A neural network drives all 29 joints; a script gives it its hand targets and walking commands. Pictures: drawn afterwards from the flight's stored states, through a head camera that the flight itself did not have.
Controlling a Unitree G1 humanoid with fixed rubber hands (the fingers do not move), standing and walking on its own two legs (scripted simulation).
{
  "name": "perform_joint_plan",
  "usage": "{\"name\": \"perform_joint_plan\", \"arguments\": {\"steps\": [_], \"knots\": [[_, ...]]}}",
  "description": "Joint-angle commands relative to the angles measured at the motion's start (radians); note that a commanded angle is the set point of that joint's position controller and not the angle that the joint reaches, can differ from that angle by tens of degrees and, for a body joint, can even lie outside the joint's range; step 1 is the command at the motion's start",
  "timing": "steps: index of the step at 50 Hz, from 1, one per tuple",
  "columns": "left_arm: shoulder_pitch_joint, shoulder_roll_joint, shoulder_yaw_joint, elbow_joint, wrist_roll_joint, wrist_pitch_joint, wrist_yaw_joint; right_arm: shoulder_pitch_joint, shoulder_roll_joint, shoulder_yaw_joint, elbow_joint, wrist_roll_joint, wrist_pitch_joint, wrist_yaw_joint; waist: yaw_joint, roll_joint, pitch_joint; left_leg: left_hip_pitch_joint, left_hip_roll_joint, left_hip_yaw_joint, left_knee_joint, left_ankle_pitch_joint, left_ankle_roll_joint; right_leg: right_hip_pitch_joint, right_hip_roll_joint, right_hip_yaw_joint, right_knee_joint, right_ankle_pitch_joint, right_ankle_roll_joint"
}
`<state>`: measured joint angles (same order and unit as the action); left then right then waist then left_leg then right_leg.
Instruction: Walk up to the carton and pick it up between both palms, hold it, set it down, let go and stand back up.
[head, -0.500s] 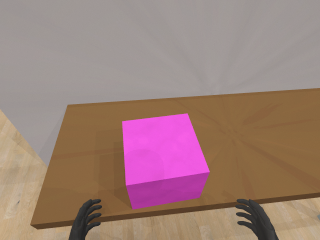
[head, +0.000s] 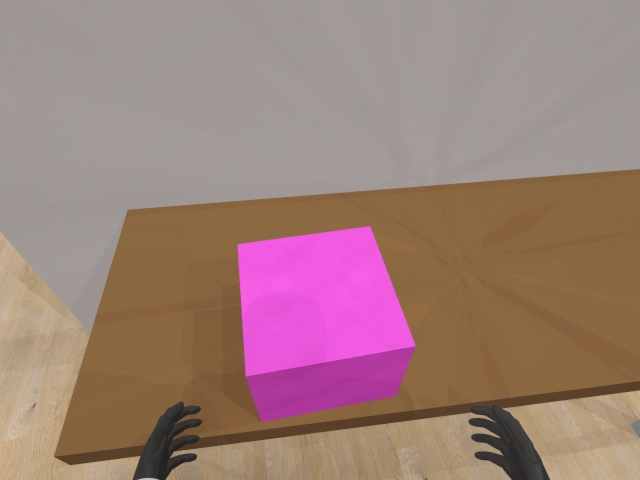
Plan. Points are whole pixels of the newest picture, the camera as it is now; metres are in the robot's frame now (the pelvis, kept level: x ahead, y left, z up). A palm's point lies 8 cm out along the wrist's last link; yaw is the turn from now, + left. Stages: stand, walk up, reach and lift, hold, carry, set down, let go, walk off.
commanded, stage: set down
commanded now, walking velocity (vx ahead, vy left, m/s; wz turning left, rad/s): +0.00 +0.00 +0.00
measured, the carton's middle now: (317, 320) +0.36 +0.04 -0.07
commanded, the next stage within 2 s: let go in 1.18 s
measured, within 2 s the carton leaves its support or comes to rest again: neither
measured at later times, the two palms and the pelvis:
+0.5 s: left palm (156, 469) +0.15 +0.23 -0.07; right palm (519, 476) +0.16 -0.21 -0.07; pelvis -0.01 +0.01 +0.00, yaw +0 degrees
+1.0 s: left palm (157, 466) +0.15 +0.23 -0.07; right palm out of the picture +0.15 -0.22 -0.08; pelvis -0.01 +0.00 +0.00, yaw +0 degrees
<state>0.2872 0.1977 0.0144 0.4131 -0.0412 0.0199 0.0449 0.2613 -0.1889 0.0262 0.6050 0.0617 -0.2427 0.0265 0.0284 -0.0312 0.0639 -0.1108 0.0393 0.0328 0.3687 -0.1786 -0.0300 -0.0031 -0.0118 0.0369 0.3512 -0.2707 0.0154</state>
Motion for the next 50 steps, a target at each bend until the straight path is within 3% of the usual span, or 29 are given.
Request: {"name": "perform_joint_plan", "arguments": {"steps": [1, 50], "knots": [[-0.093, 0.105, 0.039, -0.150, 0.002, -0.015, -0.013, -0.083, -0.111, -0.054, -0.153, -0.020, -0.024, -0.019, -0.010, 0.017, -0.067, 0.284, -0.050, 0.039, 0.006, 0.273, -0.014, -0.297, 0.016, -0.061, -0.125, 0.205, -0.020], [-0.202, 0.100, 0.016, -0.024, 0.032, 0.088, -0.043, -0.190, -0.124, -0.094, -0.005, -0.105, 0.019, -0.026, -0.014, -0.024, -0.079, 0.242, -0.045, 0.035, 0.001, 0.144, 0.010, -0.298, 0.038, -0.080, -0.093, 0.122, -0.011]]}}
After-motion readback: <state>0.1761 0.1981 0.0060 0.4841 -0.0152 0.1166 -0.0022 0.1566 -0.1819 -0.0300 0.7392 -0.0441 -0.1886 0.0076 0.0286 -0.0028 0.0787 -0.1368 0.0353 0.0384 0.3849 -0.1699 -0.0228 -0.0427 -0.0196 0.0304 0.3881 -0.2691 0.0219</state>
